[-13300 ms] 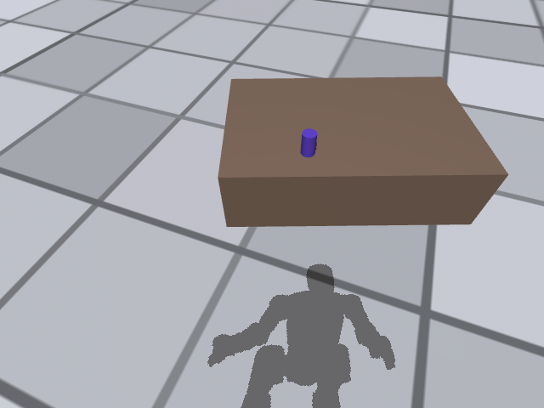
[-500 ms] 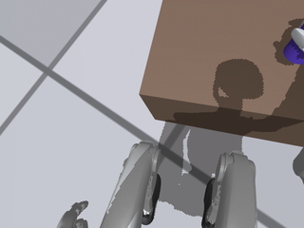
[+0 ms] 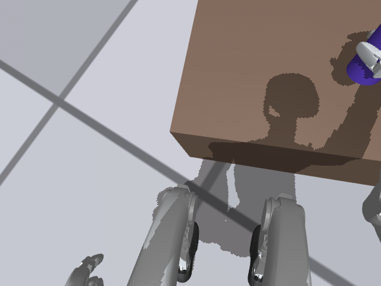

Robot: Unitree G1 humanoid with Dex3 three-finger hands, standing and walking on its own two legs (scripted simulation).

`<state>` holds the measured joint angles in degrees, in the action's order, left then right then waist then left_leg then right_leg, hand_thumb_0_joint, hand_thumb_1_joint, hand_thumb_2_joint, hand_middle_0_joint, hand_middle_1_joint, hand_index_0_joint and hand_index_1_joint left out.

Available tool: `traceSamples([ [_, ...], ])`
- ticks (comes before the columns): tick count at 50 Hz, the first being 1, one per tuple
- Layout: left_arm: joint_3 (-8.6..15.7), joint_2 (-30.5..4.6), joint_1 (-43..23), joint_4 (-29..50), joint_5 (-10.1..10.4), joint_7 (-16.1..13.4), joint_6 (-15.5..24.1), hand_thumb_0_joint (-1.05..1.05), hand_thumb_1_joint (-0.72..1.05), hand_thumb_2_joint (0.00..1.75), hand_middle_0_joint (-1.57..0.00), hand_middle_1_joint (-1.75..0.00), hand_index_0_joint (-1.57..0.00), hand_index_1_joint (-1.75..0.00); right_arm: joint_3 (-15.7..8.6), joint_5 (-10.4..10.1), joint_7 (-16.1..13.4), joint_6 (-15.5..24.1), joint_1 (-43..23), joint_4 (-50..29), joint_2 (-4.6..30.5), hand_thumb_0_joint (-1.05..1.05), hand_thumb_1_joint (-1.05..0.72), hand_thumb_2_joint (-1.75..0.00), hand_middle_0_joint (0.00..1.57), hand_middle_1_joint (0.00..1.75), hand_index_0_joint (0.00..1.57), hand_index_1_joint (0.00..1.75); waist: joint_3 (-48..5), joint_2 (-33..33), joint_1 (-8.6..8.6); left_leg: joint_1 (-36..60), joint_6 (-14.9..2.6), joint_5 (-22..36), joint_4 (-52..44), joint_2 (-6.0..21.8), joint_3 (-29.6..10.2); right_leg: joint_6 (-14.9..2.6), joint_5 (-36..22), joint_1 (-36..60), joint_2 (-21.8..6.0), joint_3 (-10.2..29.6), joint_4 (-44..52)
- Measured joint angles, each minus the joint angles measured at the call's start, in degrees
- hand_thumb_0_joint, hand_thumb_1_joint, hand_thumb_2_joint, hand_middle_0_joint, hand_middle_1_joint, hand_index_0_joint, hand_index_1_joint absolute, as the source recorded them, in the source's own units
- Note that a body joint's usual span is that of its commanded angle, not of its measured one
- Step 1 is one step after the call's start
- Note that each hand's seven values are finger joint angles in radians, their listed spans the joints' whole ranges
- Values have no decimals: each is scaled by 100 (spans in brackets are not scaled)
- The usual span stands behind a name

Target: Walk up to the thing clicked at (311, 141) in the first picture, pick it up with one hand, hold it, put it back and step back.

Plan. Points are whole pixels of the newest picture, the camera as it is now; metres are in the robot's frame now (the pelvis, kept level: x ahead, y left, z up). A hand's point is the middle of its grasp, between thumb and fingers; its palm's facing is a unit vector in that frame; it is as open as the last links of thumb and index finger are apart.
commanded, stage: settle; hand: right
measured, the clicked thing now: out of the picture +0.54 -0.27 +0.01
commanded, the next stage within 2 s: lift in 0.30 s
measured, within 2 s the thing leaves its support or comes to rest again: neither
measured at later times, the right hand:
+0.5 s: hand out of the picture +0.54 -0.26 +0.05, palm faces +0.26 +0.97 -0.02, open 9.3 cm
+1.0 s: hand out of the picture +0.48 -0.25 +0.13, palm faces +0.26 +0.97 -0.02, open 9.3 cm
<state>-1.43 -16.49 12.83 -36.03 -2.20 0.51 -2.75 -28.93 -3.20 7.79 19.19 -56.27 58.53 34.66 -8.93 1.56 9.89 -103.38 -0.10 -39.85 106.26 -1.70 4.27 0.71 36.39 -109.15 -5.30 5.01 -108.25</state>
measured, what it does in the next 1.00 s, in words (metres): rises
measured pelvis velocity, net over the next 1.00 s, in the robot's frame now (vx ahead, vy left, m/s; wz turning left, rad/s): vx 0.01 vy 0.00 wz -0.04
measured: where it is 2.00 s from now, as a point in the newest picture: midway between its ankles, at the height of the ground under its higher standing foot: (220, 264)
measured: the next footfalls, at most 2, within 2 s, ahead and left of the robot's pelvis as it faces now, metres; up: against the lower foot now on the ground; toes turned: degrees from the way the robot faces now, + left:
none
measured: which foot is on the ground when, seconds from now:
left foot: down 0.00-1.00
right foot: down 0.00-1.00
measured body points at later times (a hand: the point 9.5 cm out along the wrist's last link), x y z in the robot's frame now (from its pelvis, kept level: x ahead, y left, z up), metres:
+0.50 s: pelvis +0.00 +0.00 +0.02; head +0.21 -0.05 +0.42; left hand +0.07 +0.28 -0.09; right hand +0.52 -0.31 +0.05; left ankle +0.06 +0.12 -0.45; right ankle +0.07 -0.13 -0.45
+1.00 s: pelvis +0.01 +0.00 +0.09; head +0.17 -0.04 +0.51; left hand +0.11 +0.27 -0.02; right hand +0.46 -0.30 +0.13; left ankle +0.06 +0.12 -0.45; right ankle +0.07 -0.13 -0.45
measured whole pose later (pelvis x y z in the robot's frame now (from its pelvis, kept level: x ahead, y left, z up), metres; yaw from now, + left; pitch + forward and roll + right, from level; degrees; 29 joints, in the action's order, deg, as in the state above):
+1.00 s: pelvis +0.01 +0.00 +0.09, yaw -2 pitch +30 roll +5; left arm 0.6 -14.9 13.7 -36.3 -0.8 -0.3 -1.9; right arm -22.8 -6.2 4.4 19.7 -38.2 45.4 22.4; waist -10.6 2.0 6.2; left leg -81.9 -0.1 -36.1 88.0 -1.3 4.0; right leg 0.8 33.1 -87.5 -4.9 3.7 -90.4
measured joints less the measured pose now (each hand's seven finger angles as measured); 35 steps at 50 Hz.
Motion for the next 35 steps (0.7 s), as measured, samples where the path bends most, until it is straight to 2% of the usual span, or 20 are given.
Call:
traceSamples([
  [23, 23, 63, 29, 12, -43, 37, 2, 0, 90, 89, -20, -29, -19, -30, 62, 19, -122, 181, 171, 28, -231, 3, 30, -107, 81, 115, 75, 112, -42, 12, -23, 383, 6, 77, -404, -1, -5, -5, -57, 384, 2, -25, 383],
  [35, 74, 104, 79, 12, -1, 38, -28, 0, 91, 89, -20, -30, -21, -30, 151, -35, -163, 156, 592, -362, -499, 3, 30, -108, 82, 114, 75, 112, -69, 30, -106, 796, 17, 136, -731, 5, -25, -13, -100, 800, 7, -63, 697],
])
